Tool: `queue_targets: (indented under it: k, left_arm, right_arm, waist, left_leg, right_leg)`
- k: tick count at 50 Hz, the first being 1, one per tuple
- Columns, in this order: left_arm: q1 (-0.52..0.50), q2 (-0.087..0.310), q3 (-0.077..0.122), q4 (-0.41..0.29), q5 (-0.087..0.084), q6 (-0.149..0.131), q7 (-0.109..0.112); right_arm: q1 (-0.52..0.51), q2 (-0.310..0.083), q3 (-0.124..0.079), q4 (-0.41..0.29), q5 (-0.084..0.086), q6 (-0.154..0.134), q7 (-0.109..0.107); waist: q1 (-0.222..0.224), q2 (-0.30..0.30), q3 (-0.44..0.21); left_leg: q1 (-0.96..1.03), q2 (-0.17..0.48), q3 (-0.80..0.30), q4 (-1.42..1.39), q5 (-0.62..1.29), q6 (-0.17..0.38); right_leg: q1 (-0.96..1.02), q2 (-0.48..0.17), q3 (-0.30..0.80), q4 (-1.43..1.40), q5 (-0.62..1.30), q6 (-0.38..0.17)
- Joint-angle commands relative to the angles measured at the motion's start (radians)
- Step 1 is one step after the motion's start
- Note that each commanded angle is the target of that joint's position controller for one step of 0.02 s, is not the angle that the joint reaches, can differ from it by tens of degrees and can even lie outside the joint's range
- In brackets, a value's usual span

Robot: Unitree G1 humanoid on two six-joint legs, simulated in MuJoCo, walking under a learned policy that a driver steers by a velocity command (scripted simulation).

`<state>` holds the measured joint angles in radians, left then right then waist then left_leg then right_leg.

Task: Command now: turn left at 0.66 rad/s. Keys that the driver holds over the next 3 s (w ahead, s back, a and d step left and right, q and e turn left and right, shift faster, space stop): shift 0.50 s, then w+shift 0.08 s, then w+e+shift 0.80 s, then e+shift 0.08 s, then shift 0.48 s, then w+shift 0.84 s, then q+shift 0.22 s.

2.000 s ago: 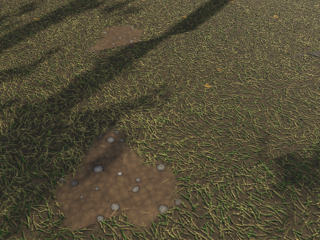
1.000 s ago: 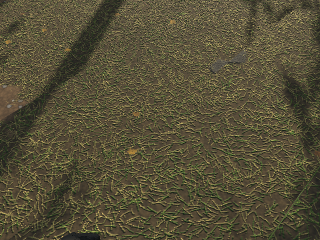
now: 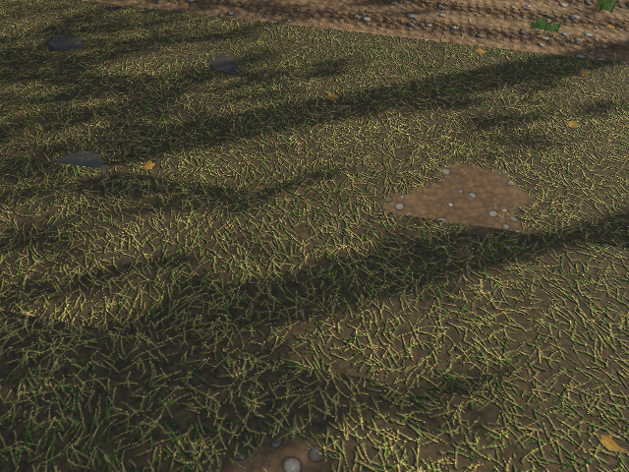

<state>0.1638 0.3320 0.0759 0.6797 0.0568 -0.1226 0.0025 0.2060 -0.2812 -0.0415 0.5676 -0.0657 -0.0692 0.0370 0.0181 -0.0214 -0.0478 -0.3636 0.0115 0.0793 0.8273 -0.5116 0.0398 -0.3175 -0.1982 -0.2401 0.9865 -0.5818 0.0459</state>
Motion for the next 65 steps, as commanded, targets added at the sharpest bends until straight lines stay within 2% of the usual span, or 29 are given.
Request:
queue_targets:
  k: [1,4,7,13,19,20,21,22,24,25,26,27,34,36,37,38,39,40,41,43,45,47,54,56,58,60,61,62,65]
  left_arm:
    - [-0.359,-0.004,-0.008,-0.267,-0.05,-0.038,-0.024]
    - [-0.181,0.105,0.011,-0.177,0.017,-0.01,0.025]
    - [0.033,0.038,-0.027,-0.05,0.036,0.028,-0.02]
    - [-0.09,-0.029,-0.08,0.017,0.039,0.059,-0.077]
    - [-0.041,0.027,-0.062,0.028,-0.008,0.086,-0.06]
    - [0.084,-0.019,-0.043,0.084,-0.093,0.064,-0.052]
    - [0.238,0.003,-0.047,0.156,-0.082,0.057,-0.051]
    - [0.265,0.191,0.007,0.096,-0.059,0.047,-0.076]
    - [0.341,0.107,0.008,0.105,0.013,0.043,-0.091]
    - [0.202,0.151,0.016,0.091,-0.007,0.045,-0.101]
    - [0.183,0.062,-0.015,0.106,-0.011,0.048,-0.101]
    - [0.212,0.104,0.001,0.132,-0.008,0.049,-0.087]
    - [0.125,0.03,-0.026,0.109,0.016,-0.019,-0.024]
    - [0.081,0.053,-0.02,0.08,0.0,-0.035,-0.032]
    - [0.121,0.146,0.034,0.117,-0.083,0.044,-0.003]
    - [0.051,0.124,0.036,0.073,-0.088,0.078,0.003]
    - [-0.094,0.091,0.038,0.015,-0.09,0.1,-0.002]
    - [-0.354,-0.058,0.009,-0.138,-0.096,0.117,-0.005]
    - [-0.473,-0.173,-0.027,-0.241,-0.033,0.087,-0.002]
    - [-0.392,-0.114,-0.01,-0.2,-0.025,0.064,0.004]
    - [-0.135,-0.042,0.022,-0.118,-0.03,0.098,-0.007]
    - [0.004,-0.009,0.047,-0.064,-0.034,0.169,-0.045]
    - [-0.159,-0.016,0.021,-0.054,-0.025,0.168,-0.068]
    - [0.156,0.036,0.051,0.054,-0.039,0.155,-0.052]
    - [0.437,0.128,0.09,0.161,-0.048,0.142,-0.038]
    - [0.463,0.163,0.052,0.17,-0.046,0.105,-0.032]
    - [0.432,0.076,0.028,0.155,-0.052,0.105,-0.024]
    - [0.339,0.174,0.055,0.103,-0.044,0.101,0.01]
    - [0.226,0.108,0.031,0.069,-0.021,0.067,0.015]
  right_arm:
    - [0.347,-0.199,-0.067,0.052,-0.002,-0.085,-0.011]
    - [0.08,-0.11,-0.022,0.038,0.063,-0.056,0.024]
    - [-0.085,-0.087,0.017,-0.016,0.006,-0.019,0.011]
    - [0.157,-0.057,0.052,0.092,0.032,-0.033,-0.03]
    - [0.151,-0.087,0.067,0.149,0.044,-0.015,0.014]
    - [0.206,-0.102,0.018,0.175,0.035,0.045,-0.044]
    - [0.238,-0.069,0.023,0.18,0.049,0.066,-0.069]
    - [0.319,0.027,0.093,0.15,0.035,0.037,0.024]
    - [0.176,-0.047,0.052,0.106,0.031,0.059,0.008]
    - [0.23,0.006,0.068,0.09,0.039,0.059,-0.001]
    - [0.222,0.039,0.082,0.108,0.021,0.054,0.002]
    - [0.316,0.047,0.088,0.154,0.007,0.056,0.009]
    - [0.107,0.038,0.114,0.016,0.003,0.03,-0.009]
    - [0.099,0.017,0.114,-0.011,0.007,0.022,-0.022]
    - [0.13,-0.005,0.068,-0.02,0.028,0.045,-0.023]
    - [0.179,-0.012,0.074,-0.017,0.035,0.055,-0.023]
    - [0.339,-0.005,0.066,0.034,0.041,0.061,-0.03]
    - [0.532,-0.172,0.004,0.117,0.033,0.052,-0.056]
    - [0.599,-0.249,-0.019,0.15,0.047,0.022,-0.069]
    - [0.311,-0.173,-0.009,0.086,0.019,-0.016,-0.088]
    - [-0.011,-0.071,0.011,0.052,0.001,-0.023,-0.063]
    - [-0.031,-0.035,0.013,0.062,0.031,-0.036,-0.051]
    - [0.23,-0.097,-0.052,0.226,-0.009,-0.042,-0.066]
    - [0.185,-0.078,-0.061,0.227,0.019,-0.024,-0.083]
    - [-0.099,-0.022,-0.051,0.136,0.032,0.0,-0.06]
    - [-0.027,0.058,-0.016,0.001,0.015,-0.023,-0.055]
    - [0.002,0.011,-0.01,-0.003,-0.002,-0.029,-0.048]
    - [-0.032,-0.005,-0.001,-0.031,-0.011,-0.031,-0.04]
    - [-0.115,-0.146,-0.034,0.029,0.003,0.016,-0.046]
  waist:
    - [-0.222,0.152,-0.094]
    - [-0.041,0.077,-0.051]
    - [0.063,0.066,-0.088]
    - [-0.112,0.052,0.011]
    - [-0.066,0.089,0.046]
    - [-0.047,0.047,-0.078]
    - [-0.033,0.045,-0.109]
    - [-0.002,-0.376,-0.204]
    - [0.096,-0.101,-0.244]
    - [0.02,-0.128,-0.151]
    - [-0.007,-0.018,-0.025]
    - [-0.042,-0.051,0.083]
    - [-0.008,-0.037,-0.004]
    - [-0.023,-0.049,-0.027]
    - [-0.071,-0.135,-0.178]
    - [-0.093,-0.161,-0.14]
    - [-0.198,-0.098,-0.062]
    - [-0.345,0.438,0.163]
    - [-0.366,0.619,0.32]
    - [-0.18,0.15,0.331]
    - [0.05,0.076,0.273]
    - [0.118,0.076,0.142]
    - [-0.028,0.093,0.173]
    - [0.112,0.105,-0.019]
    - [0.314,-0.184,0.046]
    - [0.091,-0.147,-0.004]
    - [0.057,-0.043,-0.059]
    - [0.034,-0.097,-0.098]
    - [-0.015,0.088,0.073]
  left_leg:
    - [0.607,0.332,-0.563,-0.28,1.282,0.347]
    - [0.258,0.282,-0.373,-0.206,1.011,0.23]
    - [-0.096,0.137,-0.222,-0.245,0.928,0.188]
    - [-0.046,0.092,-0.271,-0.037,0.225,0.156]
    - [-0.175,0.132,-0.52,0.083,0.15,0.191]
    - [-0.058,-0.007,-0.252,0.226,0.296,0.144]
    - [-0.159,-0.073,-0.18,0.374,0.197,0.105]
    - [-0.592,-0.147,-0.181,0.705,-0.213,-0.053]
    - [-0.754,-0.113,-0.132,1.186,-0.502,-0.15]
    - [-0.784,-0.048,-0.172,1.174,-0.343,-0.174]
    - [-0.736,0.019,-0.169,1.039,-0.246,-0.166]
    - [-0.639,0.01,-0.105,1.061,-0.2,-0.13]
    - [-0.564,0.076,-0.142,0.939,0.035,-0.031]
    - [-0.406,0.072,-0.119,0.82,-0.02,-0.037]
    - [-0.283,0.108,-0.112,0.635,-0.102,-0.007]
    - [-0.109,0.077,-0.089,0.515,-0.22,0.006]
    - [0.119,0.019,-0.009,0.379,-0.203,0.005]
    - [0.197,0.218,-0.37,-0.186,-0.425,-0.015]
    - [0.206,0.352,-0.887,-0.484,-0.473,0.036]
    - [0.037,0.479,-1.066,-0.55,-0.655,0.128]
    - [-0.209,0.376,-0.552,-0.225,-0.418,0.065]
    - [-0.29,0.269,-0.233,-0.186,-0.274,0.008]
    - [0.321,0.155,0.116,-0.109,0.367,-0.03]
    - [0.259,0.165,0.126,0.279,0.773,0.007]
    - [-0.262,-0.02,0.142,0.923,0.008,0.023]
    - [-0.58,0.011,-0.075,0.883,-0.009,0.044]
    - [-0.68,0.041,-0.128,0.786,0.067,0.04]
    - [-0.699,0.039,-0.17,0.648,0.073,-0.029]
    - [-0.567,0.115,-0.249,0.425,0.105,-0.131]
  right_leg:
    - [-0.68,0.214,0.278,0.36,-0.162,0.018]
    - [-0.586,0.126,0.329,0.355,0.008,0.023]
    - [-0.271,0.171,0.274,0.29,0.457,0.023]
    - [-0.343,0.103,0.304,-0.355,0.891,0.056]
    - [-0.106,0.11,0.281,-0.63,0.912,0.015]
    - [0.1,0.157,0.167,-0.725,1.01,-0.045]
    - [0.326,0.112,0.15,-0.619,1.335,-0.057]
    - [0.704,-0.07,0.333,-0.397,1.48,-0.311]
    - [0.684,-0.174,0.517,-0.485,1.028,-0.301]
    - [0.483,-0.283,0.739,-0.593,0.54,-0.346]
    - [0.233,-0.25,0.664,-0.718,0.057,-0.309]
    - [0.008,-0.234,0.639,-0.784,-0.114,-0.305]
    - [-0.062,-0.093,0.542,-0.712,0.06,-0.239]
    - [-0.159,-0.049,0.521,-0.685,0.099,-0.227]
    - [-0.041,-0.014,0.47,-0.669,0.067,-0.243]
    - [-0.192,0.013,0.443,-0.639,0.081,-0.233]
    - [-0.426,0.034,0.428,-0.533,0.04,-0.225]
    - [-0.808,0.265,0.204,0.004,-0.007,-0.104]
    - [-1.109,0.289,0.365,0.298,-0.014,-0.145]
    - [-1.064,0.218,0.532,0.376,0.28,-0.162]
    - [-0.726,0.209,0.397,0.282,0.545,-0.11]
    - [-0.408,0.246,0.229,0.258,0.781,-0.066]
    - [-0.222,0.219,0.034,-0.381,0.732,-0.136]
    - [0.176,0.215,0.08,-0.445,0.805,-0.194]
    - [0.584,0.181,0.212,-0.646,0.831,-0.318]
    - [0.687,0.091,0.425,-0.335,1.232,-0.293]
    - [0.733,0.056,0.626,-0.389,0.939,-0.344]
    - [0.664,-0.06,0.906,-0.615,0.537,-0.461]
    - [0.273,-0.081,1.065,-0.748,0.187,-0.518]
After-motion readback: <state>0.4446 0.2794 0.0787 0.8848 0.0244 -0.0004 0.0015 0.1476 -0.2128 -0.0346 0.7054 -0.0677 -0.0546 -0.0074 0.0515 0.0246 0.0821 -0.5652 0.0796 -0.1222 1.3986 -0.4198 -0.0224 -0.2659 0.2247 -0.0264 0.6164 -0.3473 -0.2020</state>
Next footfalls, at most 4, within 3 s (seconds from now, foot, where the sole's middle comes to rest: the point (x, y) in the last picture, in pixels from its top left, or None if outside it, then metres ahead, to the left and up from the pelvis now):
0.40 right None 0.21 -0.13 -0.88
0.76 left None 0.08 0.17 -0.74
1.16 right None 0.39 -0.02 -0.88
1.52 left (323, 386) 0.79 0.01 -0.88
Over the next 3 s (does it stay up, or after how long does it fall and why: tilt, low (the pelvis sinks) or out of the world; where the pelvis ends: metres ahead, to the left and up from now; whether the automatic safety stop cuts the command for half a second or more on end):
stays up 1.31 -0.38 -0.26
